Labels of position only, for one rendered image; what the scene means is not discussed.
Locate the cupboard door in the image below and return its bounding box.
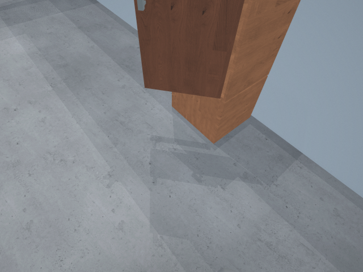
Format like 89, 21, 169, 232
134, 0, 244, 99

